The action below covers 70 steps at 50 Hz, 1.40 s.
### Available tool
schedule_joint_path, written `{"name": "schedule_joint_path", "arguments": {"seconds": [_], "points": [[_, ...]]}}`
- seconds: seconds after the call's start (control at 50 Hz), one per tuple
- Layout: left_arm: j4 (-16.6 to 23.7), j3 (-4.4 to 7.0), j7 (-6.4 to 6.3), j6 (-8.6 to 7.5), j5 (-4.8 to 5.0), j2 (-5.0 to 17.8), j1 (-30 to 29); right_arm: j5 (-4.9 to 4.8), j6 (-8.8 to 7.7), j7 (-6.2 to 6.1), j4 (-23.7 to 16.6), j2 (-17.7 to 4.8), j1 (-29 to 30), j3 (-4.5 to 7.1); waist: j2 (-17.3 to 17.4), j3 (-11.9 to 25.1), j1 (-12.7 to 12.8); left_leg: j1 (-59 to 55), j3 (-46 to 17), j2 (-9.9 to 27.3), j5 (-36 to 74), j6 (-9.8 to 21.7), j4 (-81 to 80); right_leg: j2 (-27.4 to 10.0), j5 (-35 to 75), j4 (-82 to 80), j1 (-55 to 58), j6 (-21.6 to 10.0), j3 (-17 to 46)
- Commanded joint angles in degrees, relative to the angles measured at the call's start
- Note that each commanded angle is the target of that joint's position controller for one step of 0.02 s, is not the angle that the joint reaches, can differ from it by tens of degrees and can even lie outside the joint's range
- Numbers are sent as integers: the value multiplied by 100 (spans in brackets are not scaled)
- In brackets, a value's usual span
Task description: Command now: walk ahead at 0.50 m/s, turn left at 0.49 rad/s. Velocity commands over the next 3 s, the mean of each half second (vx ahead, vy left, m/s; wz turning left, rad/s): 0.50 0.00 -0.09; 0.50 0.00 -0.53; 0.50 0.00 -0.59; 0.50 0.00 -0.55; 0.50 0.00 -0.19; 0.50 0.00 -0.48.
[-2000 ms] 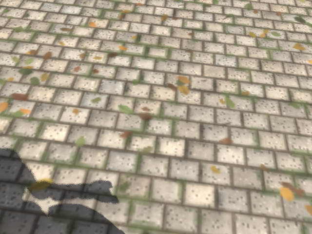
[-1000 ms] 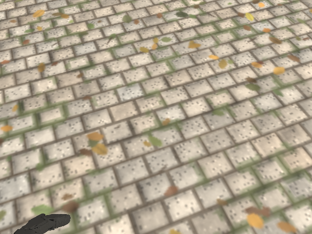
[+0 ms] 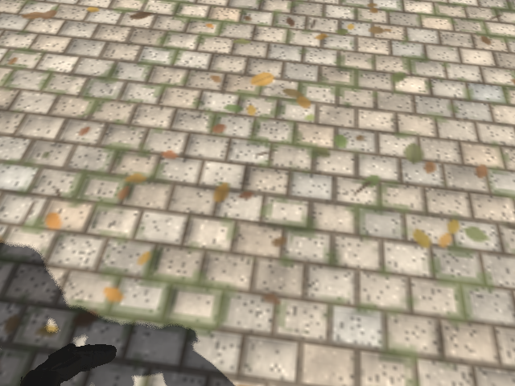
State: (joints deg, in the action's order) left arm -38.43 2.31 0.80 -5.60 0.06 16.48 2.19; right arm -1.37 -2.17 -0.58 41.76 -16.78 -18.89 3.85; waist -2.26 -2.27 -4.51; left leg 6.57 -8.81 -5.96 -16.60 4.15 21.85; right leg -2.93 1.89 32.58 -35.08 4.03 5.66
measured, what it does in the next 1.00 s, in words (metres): walks ahead, turning right: right foot, then left foot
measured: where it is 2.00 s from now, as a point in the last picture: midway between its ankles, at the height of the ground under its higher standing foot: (363, 214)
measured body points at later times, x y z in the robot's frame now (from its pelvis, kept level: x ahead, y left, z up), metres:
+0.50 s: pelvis +0.28 -0.03 +0.00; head +0.31 -0.04 +0.45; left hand +0.29 +0.25 -0.12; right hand +0.51 -0.27 -0.07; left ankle +0.43 +0.10 -0.72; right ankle +0.20 -0.14 -0.74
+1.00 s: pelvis +0.53 -0.08 -0.01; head +0.56 -0.10 +0.43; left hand +0.84 +0.04 -0.08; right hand +0.42 -0.36 -0.14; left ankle +0.44 +0.09 -0.74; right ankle +0.63 -0.25 -0.72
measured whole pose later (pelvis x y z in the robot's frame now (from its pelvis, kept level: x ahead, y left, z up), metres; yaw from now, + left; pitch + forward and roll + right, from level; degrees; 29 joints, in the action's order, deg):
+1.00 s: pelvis +0.53 -0.08 -0.01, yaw -24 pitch +2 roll +3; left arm -34.6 2.6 3.2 -1.4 1.2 16.4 4.0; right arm -1.1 -3.9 -0.2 48.0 -18.0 -20.1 4.6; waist -2.0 -2.3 -5.7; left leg -5.0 11.7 0.7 -21.1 -2.2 14.8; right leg -3.9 -4.2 37.0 -35.6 -2.5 -0.5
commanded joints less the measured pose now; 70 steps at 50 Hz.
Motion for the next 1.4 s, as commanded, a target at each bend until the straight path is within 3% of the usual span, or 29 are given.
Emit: {"name": "schedule_joint_path", "arguments": {"seconds": [0.02, 0.08, 0.1, 0.12, 0.14, 0.16, 0.2, 0.28, 0.36, 0.46, 0.54, 0.56, 0.58, 0.6, 0.62, 0.64, 0.7, 0.86, 0.96, 1.0, 1.04, 1.06, 1.08, 1.1, 1.12, 1.14, 1.18, 1.3, 1.4], "points": [[437, 180, 77, -160, 44, 621, -352, -8, -28, -64, -222, -883, -152, 244, 866, 240, 78, 156, -1147, 1430, 1073, 713, -209, 188, 70, -366, 770, -156, -118], [174, 308, 69, -217, -12, 808, 532, 64, -9, -40, -205, -728, -55, 198, 985, 478, 528, -102, -1038, 1338, 2185, 492, 639, 258, -376, -633, 1749, -577, -427], [76, 369, 46, -234, -88, 1008, 1217, 124, -12, -16, -260, -490, -99, 96, 695, 1139, 823, 192, -702, 1036, 2124, 316, 1858, -241, -401, -482, 2892, -904, 39], [-46, 499, 46, -206, -162, 1548, 1838, 69, -71, -17, -298, -148, -932, -19, -744, 1999, 637, 1849, -84, 251, 571, -130, 3903, -1380, -981, -626, 4882, -1859, 2239], [-287, 494, 137, -156, 20, 1392, 2179, -16, -129, -8, -280, -300, -1063, -41, -1661, 2023, 701, 3220, 27, 42, -1614, -299, 4970, -1880, -2736, -1628, 5353, -2327, 4269], [-193, 352, 146, -138, 127, 941, 1849, -52, -160, 5, -350, -797, -392, 69, -827, 1135, 815, 3759, -85, 440, -1256, -250, 5318, -1729, -3475, -1813, 4770, -2076, 3956], [-94, 247, 130, -41, 23, 709, 1353, 113, -243, 10, -600, -768, 619, 61, -44, 223, 768, 3689, 244, 796, -532, -217, 4841, -1195, -2347, -1882, 3422, -1841, 2615], [-123, 203, 44, -14, 45, 622, 1324, 224, -310, 42, -629, -427, 564, 15, -379, 337, 474, 2934, 438, 962, -146, -419, 3442, -653, -650, -2058, 2788, -1816, 1653], [-254, 312, -91, 72, 123, 935, 1561, 205, -344, 74, -784, -172, 1323, -116, -288, 237, 683, 2413, 581, 760, 914, -660, 1797, -462, -327, -2097, 2313, -1743, 1157], [-401, 332, -157, 219, 175, 951, 2020, 90, -438, 150, -925, -338, 1985, -68, -302, 202, 872, 1770, 451, 494, 1622, -701, 772, -496, -728, -1768, 2348, -1558, 1466], [-340, 304, -174, 291, 150, 779, 1878, 89, -508, 104, -754, -639, 1264, 115, -401, 461, 337, 322, 466, 615, 1290, -337, 157, -280, -779, -876, 2210, -1211, 1684], [-236, 205, -153, 263, 92, 500, 1754, 167, -516, 46, -667, -897, 516, 207, -92, 1022, -47, -846, -114, 1305, 1035, -15, 241, 3, -1008, 298, 1699, -1006, 1336], [-101, 73, -158, 203, 92, 53, 2256, 230, -438, 5, -573, -1383, -140, 327, 1263, 1795, -25, -2597, -1883, 2575, 531, 667, 112, 737, -2830, 2104, 195, -641, 487], [-9, 100, -170, 172, 225, 371, 2470, 149, -361, 66, -388, -1258, -369, 331, 2018, 1808, 37, -2669, -3495, 3160, -925, 1119, -370, 518, -3672, 3256, -931, -549, 247], [-83, 223, -180, 200, 255, 800, 2107, 119, -359, 74, -444, -805, -93, 216, 1240, 1021, -34, -2023, -2949, 2860, -1302, 937, -545, 218, -3173, 3738, -1201, -503, 369], [-42, 254, -172, 238, 199, 847, 1751, 132, -347, 74, -454, -591, 172, 147, 903, 550, 12, -1434, -2085, 2576, -737, 743, -607, 63, -2711, 3795, -1160, -462, 227], [66, 256, -97, 328, 150, 570, 1499, 212, -362, 85, -356, -340, 654, 64, 948, 58, 327, -287, -681, 2043, 695, 567, -1036, -298, -2003, 3372, -668, -378, 100], [483, 97, 114, 323, 113, 221, 537, 137, -387, 38, 10, -818, 547, 215, 566, -40, 177, -167, 1003, 1936, 2122, 574, -1341, -325, -210, 1327, -366, -324, -295], [829, 117, 259, 336, 129, 335, -138, -2, -265, 27, 254, -1096, 192, 294, 540, -199, 67, -820, 1450, 2171, 2603, 341, -1063, -145, -454, 455, -170, -652, -637], [879, 213, 275, 370, 94, 520, 39, -36, -186, -2, 272, -1269, 172, 343, 687, 48, 281, -1054, 1691, 2178, 4346, 212, -348, 191, -1054, 346, 407, -887, -957], [539, 499, 202, 426, 105, 991, 1469, -43, -109, -53, 240, -1250, 187, 317, 588, 856, 1092, -483, 2021, 1909, 5251, -50, 1668, 674, -932, -32, 2510, -1260, -1137], [360, 673, 73, 497, 144, 1475, 2352, 144, -138, -63, 127, -928, 3, 179, -192, 1420, 1369, 1016, 2052, 1638, 3056, -308, 3525, -139, -814, -77, 4296, -1626, 190], [489, 679, 78, 426, 166, 1983, 2037, 290, -293, 30, -220, -240, -473, -63, -1446, 2091, 639, 3296, 1261, 449, -1786, -585, 5318, -1482, -2190, -880, 5784, -2696, 3608], [593, 539, 108, 348, 143, 1423, 2197, 77, -460, 102, -231, -836, 222, 45, -649, 2323, 1164, 3842, 291, 617, -1658, -485, 5741, -1571, -2717, -1474, 5808, -2591, 4044], [515, 455, 117, 274, 96, 1189, 2005, -89, -543, 131, -397, -984, 667, 82, -457, 1449, 1137, 4182, 372, 824, -1076, -381, 5555, -1403, -2277, -1560, 5168, -2345, 3231], [529, 419, 108, 239, 101, 1085, 1679, -8, -585, 89, -373, -888, 721, 46, 37, 992, 883, 3937, 389, 1055, -596, -360, 5089, -1151, -1641, -1556, 4329, -2185, 2599], [668, 331, 72, 229, -9, 847, 1121, 172, -519, 50, -299, -908, 581, 94, 1, 641, 444, 3168, 340, 1296, -145, -449, 4440, -805, -504, -1725, 3127, -2058, 1867], [413, 371, -105, 202, 58, 977, 1313, 257, -324, 43, -452, -507, 1196, -22, -42, 257, 503, 2892, 532, 1073, 1212, -856, 2677, -357, 135, -1967, 2109, -1961, 1043], [139, 408, -167, 271, 135, 1060, 1777, 132, -417, 163, -682, -446, 2125, -77, -191, 124, 863, 2219, 501, 677, 2266, -810, 1098, -273, -711, -1771, 2043, -1660, 1204]]}}
Next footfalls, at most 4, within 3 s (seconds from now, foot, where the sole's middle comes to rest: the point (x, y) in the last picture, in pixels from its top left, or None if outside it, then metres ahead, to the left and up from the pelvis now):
0.10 right None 0.24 -0.14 -0.78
0.56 left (209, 381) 0.47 0.08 -0.78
1.04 right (332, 302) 0.67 -0.26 -0.78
1.54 left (309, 203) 1.01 -0.25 -0.78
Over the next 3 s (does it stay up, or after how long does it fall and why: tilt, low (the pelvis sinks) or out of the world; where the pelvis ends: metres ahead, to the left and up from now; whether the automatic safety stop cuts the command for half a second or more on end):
stays up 1.23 -0.89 -0.01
